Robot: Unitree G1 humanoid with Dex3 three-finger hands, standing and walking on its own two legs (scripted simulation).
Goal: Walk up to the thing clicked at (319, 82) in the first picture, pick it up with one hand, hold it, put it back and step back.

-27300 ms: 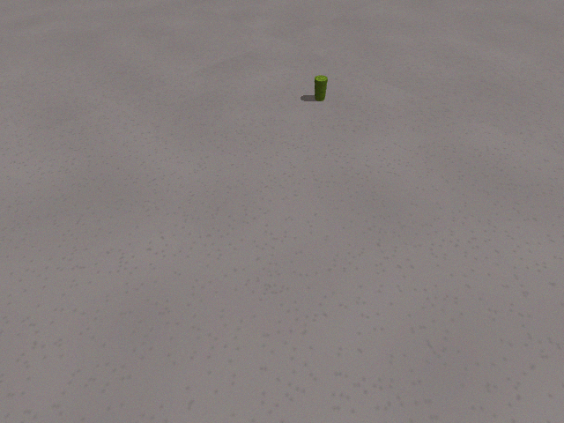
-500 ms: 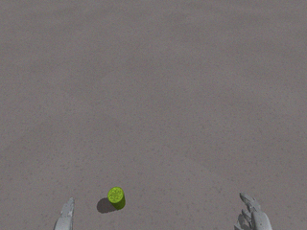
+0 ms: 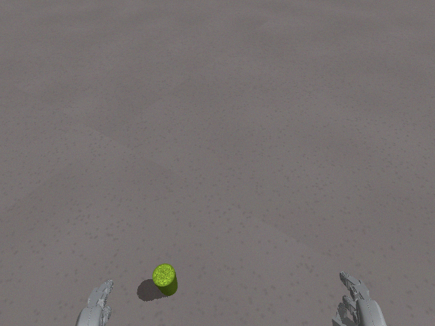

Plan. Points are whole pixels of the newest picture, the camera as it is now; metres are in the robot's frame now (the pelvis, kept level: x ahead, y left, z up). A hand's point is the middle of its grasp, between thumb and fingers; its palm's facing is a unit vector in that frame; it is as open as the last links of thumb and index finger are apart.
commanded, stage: stand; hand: left
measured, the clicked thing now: (166, 281) +0.44 +0.23 -0.65
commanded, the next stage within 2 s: none
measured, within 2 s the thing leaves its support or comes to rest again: neither
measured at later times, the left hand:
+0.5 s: hand out of the picture +0.09 +0.25 -0.11, palm faces -0.01 -0.94 -0.35, open 7.5 cm
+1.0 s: hand out of the picture +0.03 +0.25 -0.10, palm faces -0.01 -0.94 -0.35, open 7.4 cm
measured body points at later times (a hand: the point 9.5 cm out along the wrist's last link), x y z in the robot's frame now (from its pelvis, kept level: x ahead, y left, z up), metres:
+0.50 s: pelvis +0.00 +0.01 +0.03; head +0.00 +0.01 +0.48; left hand +0.09 +0.30 -0.09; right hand +0.09 -0.28 -0.09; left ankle +0.02 +0.12 -0.69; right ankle +0.01 -0.13 -0.69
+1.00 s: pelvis -0.02 +0.01 +0.05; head -0.03 +0.00 +0.50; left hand +0.03 +0.30 -0.08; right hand +0.05 -0.28 -0.09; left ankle +0.02 +0.12 -0.69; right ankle +0.01 -0.13 -0.69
